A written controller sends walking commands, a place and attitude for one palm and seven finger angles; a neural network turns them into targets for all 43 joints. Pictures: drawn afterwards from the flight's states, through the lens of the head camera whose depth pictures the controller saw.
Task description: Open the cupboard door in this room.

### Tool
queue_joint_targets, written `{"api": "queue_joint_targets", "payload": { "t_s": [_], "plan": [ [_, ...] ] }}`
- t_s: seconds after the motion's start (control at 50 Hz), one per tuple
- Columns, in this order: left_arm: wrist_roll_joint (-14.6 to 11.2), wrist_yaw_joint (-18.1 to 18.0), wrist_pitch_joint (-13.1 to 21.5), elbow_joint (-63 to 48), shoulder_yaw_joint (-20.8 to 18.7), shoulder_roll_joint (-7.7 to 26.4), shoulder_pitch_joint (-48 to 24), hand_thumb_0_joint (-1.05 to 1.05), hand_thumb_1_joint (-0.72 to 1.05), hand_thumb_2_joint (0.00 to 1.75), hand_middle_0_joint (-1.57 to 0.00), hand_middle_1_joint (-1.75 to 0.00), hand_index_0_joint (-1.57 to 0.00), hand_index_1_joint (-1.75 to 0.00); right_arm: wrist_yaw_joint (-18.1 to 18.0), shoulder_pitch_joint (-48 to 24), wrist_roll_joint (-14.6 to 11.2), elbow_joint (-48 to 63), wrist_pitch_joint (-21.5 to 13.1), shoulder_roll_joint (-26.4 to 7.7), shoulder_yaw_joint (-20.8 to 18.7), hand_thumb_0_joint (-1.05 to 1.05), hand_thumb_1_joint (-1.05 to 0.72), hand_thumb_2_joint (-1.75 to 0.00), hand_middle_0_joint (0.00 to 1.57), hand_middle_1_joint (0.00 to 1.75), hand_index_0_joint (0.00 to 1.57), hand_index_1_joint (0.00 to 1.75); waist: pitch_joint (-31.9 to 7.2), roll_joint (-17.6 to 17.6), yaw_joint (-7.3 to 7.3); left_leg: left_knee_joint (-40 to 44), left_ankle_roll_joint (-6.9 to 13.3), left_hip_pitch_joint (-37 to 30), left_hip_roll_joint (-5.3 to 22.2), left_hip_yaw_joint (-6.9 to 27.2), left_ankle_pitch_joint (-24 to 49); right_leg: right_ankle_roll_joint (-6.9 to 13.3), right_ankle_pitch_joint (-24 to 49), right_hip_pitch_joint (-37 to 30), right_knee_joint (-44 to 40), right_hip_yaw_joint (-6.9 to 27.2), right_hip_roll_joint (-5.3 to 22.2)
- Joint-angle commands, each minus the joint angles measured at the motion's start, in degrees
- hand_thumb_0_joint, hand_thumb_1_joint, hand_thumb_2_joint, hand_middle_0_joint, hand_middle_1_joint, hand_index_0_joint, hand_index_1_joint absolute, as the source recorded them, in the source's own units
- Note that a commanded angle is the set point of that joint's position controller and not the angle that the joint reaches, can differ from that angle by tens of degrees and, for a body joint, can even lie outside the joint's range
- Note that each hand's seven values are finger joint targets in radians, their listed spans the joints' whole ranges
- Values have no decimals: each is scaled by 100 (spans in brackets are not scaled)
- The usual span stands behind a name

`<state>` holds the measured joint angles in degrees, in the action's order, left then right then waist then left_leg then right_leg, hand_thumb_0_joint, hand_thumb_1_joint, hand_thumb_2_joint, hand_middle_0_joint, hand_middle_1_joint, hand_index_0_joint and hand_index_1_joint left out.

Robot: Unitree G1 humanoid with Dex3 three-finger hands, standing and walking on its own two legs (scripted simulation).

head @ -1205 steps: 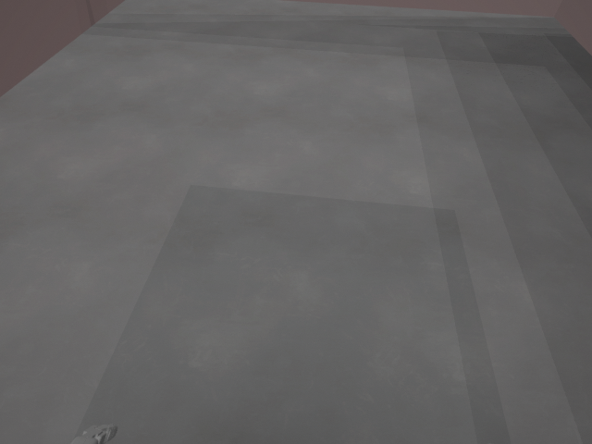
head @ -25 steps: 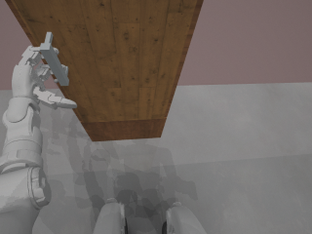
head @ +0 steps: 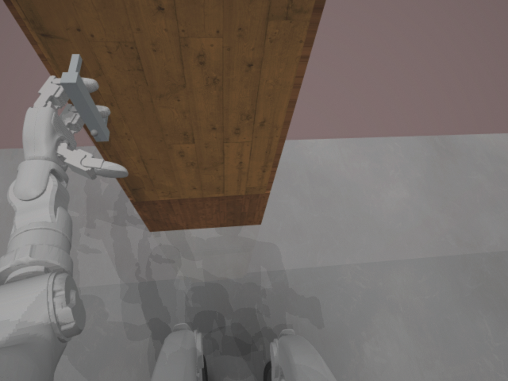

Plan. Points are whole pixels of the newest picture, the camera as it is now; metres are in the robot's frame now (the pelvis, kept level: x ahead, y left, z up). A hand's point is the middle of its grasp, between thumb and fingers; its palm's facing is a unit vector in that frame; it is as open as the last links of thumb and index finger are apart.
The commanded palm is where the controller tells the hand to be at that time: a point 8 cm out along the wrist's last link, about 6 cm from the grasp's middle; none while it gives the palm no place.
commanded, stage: slide the fingers in behind the handle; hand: left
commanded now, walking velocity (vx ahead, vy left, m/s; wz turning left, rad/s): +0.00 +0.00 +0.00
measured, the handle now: (89, 101) +0.54 +0.24 +0.06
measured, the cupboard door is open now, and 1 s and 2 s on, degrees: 1 1 48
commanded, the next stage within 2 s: close the thumb around the handle in 0.04 s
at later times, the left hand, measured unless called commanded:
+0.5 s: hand (96, 132) +0.48 +0.22 +0.06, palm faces +0.04 -1.00 -0.01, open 10.3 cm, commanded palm +0.46 +0.27 +0.06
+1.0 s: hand (100, 133) +0.48 +0.22 +0.06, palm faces +0.05 -1.00 -0.02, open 5.9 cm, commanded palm +0.45 +0.26 +0.06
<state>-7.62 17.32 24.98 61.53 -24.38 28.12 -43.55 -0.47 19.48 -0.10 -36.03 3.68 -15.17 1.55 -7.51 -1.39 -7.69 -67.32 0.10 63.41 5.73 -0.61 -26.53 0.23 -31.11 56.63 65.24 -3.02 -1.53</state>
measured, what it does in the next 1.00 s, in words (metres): stands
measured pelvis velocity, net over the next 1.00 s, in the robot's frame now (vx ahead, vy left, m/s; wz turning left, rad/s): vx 0.00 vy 0.00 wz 0.00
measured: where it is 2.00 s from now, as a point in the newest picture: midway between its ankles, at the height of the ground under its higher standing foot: outside the picture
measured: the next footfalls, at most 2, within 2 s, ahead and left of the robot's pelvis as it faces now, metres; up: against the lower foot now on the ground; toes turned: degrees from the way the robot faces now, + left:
none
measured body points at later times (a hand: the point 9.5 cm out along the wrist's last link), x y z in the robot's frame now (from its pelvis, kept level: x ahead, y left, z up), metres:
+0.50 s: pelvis +0.00 +0.01 +0.00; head +0.13 +0.03 +0.43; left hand +0.47 +0.28 +0.06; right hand +0.03 -0.26 -0.11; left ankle +0.04 +0.12 -0.64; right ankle +0.00 -0.12 -0.64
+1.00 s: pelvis +0.00 +0.00 +0.00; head +0.13 +0.02 +0.43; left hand +0.47 +0.27 +0.06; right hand +0.04 -0.26 -0.11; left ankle +0.04 +0.12 -0.64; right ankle +0.00 -0.12 -0.64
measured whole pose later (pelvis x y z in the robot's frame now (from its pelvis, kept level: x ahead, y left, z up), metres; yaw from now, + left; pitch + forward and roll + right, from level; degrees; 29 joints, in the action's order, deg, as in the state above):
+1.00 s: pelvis +0.00 +0.00 +0.00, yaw +0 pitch +22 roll -3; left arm -7.0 15.3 25.7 62.1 -23.2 26.9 -43.9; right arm -0.5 19.2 0.2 -36.1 3.5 -14.9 1.6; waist -7.5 -1.5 -7.7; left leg -67.1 0.1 63.2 5.4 -0.6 -26.4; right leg 0.2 -31.1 56.5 65.2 -2.9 -1.4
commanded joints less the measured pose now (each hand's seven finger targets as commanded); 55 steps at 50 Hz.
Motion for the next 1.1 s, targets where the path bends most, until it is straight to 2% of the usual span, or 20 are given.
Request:
{"api": "queue_joint_targets", "payload": {
  "t_s": [0.0, 0.06, 0.12, 0.18, 0.22, 0.28, 0.34, 0.4, 0.44, 0.5, 0.54, 0.62, 0.66, 0.76, 0.82, 0.84, 0.92, 0.94, 1.04, 1.08],
  "plan": [
    [-143, -17, 352, -1194, -257, 1634, -2104, 0, -50, 30, -30, -120, -30, -120, -101, 756, -18, 360, -72, -980, -368, 0, -90, -90, 20, 30, 20, 30, -2699, -559, 50, 573, 182, -2443, -354, 222, 1860, 59, 2170, -795, -862, 186, -181],
    [-153, -17, 349, -1030, -221, 1570, -2060, 0, -50, 30, -30, -120, -30, -120, -109, 747, -26, 362, -82, -984, -369, 0, -90, -90, 20, 30, 20, 30, -2461, -418, -1, 599, 181, -2326, -346, 226, 1644, 45, 1941, -677, -911, 178, -187],
    [-121, -14, 370, -928, -230, 1639, -2194, 0, -50, 30, -30, -120, -30, -120, -117, 748, -17, 353, -99, -995, -351, 0, -90, -90, 20, 30, 20, 30, -2415, -556, -19, 574, 176, -2332, -341, 242, 1598, 57, 1838, -537, -882, 179, -187],
    [-121, 17, 386, -913, -147, 1550, -2363, 0, -33, 37, -31, -122, -31, -122, -126, 780, -8, 339, -117, -998, -355, 0, -90, -90, 20, 30, 20, 30, -2482, -546, -83, 548, 182, -2414, -327, 290, 1570, 67, 1737, -386, -858, 161, -194],
    [-79, 26, 420, -1028, -127, 1628, -2552, 0, -22, 42, -32, -123, -32, -123, -142, 786, -10, 307, -123, -1017, -364, 0, -90, -90, 20, 30, 20, 30, -2666, -777, -70, 543, 150, -2597, -308, 336, 1637, 81, 1698, -270, -812, 141, -182],
    [-135, 21, 472, -1273, 15, 1357, -2606, 0, -5, 49, -33, -125, -33, -125, -126, 821, 12, 273, -150, -1014, -400, 0, -90, -90, 20, 30, 20, 30, -2930, -981, -72, 556, 124, -3092, -290, 416, 1919, 120, 1727, -81, -798, 74, -198],
    [-116, -23, 377, -1049, -17, 1391, -2538, 0, 12, 56, -34, -127, -34, -127, -134, 836, 2, 210, -129, -1037, -402, 0, -90, -90, 20, 30, 20, 30, -2781, -701, -101, 586, 126, -2943, -275, 445, 1806, 91, 1662, -94, -835, 49, -197],
    [-66, -93, 329, -1067, 59, 1319, -2618, 0, 28, 64, -36, -128, -36, -128, -120, 837, 9, 213, -121, -1017, -389, 0, -90, -90, 20, 30, 20, 30, -2746, -796, -98, 604, 124, -2946, -285, 431, 1809, 95, 1661, -76, -837, 35, -188],
    [-61, -152, 311, -998, -121, 1493, -2502, 0, 40, 68, -36, -130, -36, -130, -130, 848, 15, 228, -113, -1034, -393, 0, -90, -90, 20, 30, 20, 30, -2707, -578, -72, 603, 141, -2782, -292, 410, 1748, 82, 1671, -209, -861, 53, -193],
    [-28, -196, 383, -1069, -289, 1689, -2386, 0, 56, 76, -38, -131, -38, -131, -114, 850, 32, 271, -111, -1020, -371, 0, -90, -90, 20, 30, 20, 30, -2847, -675, 18, 569, 141, -2763, -313, 366, 1964, 93, 1903, -380, -801, 83, -193],
    [-35, -166, 388, -1042, -159, 1552, -2393, 0, 68, 80, -38, -133, -38, -133, -101, 820, 26, 283, -101, -997, -365, 0, -90, -90, 20, 30, 20, 30, -2663, -601, -43, 580, 151, -2650, -314, 331, 1827, 72, 1866, -410, -847, 96, -199],
    [-75, -104, 450, -1198, -188, 1560, -2254, 0, 90, 90, -40, -135, -40, -135, -94, 818, 19, 305, -86, -1000, -383, 0, -90, -90, 20, 30, 20, 30, -2823, -806, 40, 614, 112, -2920, -299, 363, 2038, 102, 1963, -388, -815, 68, -206],
    [-132, -58, 424, -1268, 19, 1247, -2160, 0, 90, 90, -40, -135, -40, -135, -82, 791, 1, 319, -85, -966, -395, 0, -90, -90, 20, 30, 20, 30, -2793, -736, 8, 627, 120, -2937, -312, 331, 2054, 88, 2024, -428, -860, 62, -207],
    [-94, -174, 436, -1198, 12, 1262, -2279, 0, 90, 90, -40, -135, -40, -135, -91, 795, 11, 274, -74, -984, -398, 0, -90, -90, 20, 30, 20, 30, -2569, -616, -33, 675, 124, -2842, -312, 366, 1829, 85, 1804, -323, -898, 49, -202],
    [-20, -241, 481, -1180, 32, 1255, -2371, 0, 90, 90, -40, -135, -40, -135, -93, 801, 25, 250, -83, -969, -399, 0, -90, -90, 20, 30, 20, 30, -2644, -717, -34, 636, 122, -2888, -316, 373, 1907, 91, 1856, -278, -855, 66, -188],
    [-26, -251, 469, -1114, 13, 1255, -2362, 0, 90, 90, -40, -135, -40, -135, -93, 800, 22, 252, -82, -980, -406, 0, -90, -90, 20, 30, 20, 30, -2611, -544, -66, 639, 130, -2823, -318, 371, 1799, 76, 1790, -287, -883, 65, -187],
    [-74, -215, 490, -1128, -297, 1618, -2243, 0, 90, 90, -40, -135, -40, -135, -117, 779, 21, 288, -95, -988, -387, 0, -90, -90, 20, 30, 20, 30, -2779, -538, 52, 579, 159, -2619, -351, 274, 1852, 67, 2016, -651, -872, 159, -180],
    [-93, -175, 502, -1270, 90, 1178, -2364, 0, 90, 90, -40, -135, -40, -135, -101, 743, 13, 312, -105, -921, -372, 0, -90, -90, 20, 30, 20, 30, -2803, -688, -27, 602, 147, -2727, -361, 282, 1931, 70, 2090, -610, -853, 137, -179],
    [-218, -150, 475, -1457, 61, 1017, -1509, 0, 90, 90, -40, -135, -40, -135, -41, 655, -14, 424, -84, -914, -408, 0, -90, -90, 20, 30, 20, 30, -2788, -536, 167, 671, 143, -2721, -381, 203, 1975, 71, 2252, -865, -905, 128, -188],
    [-254, -153, 487, -1763, 7, 998, -1108, 0, 90, 90, -40, -135, -40, -135, -29, 631, -19, 511, -74, -910, -438, 0, -90, -90, 20, 30, 20, 30, -2972, -429, 259, 692, 153, -2758, -400, 185, 2142, 80, 2482, -1103, -869, 137, -190]
  ]
}}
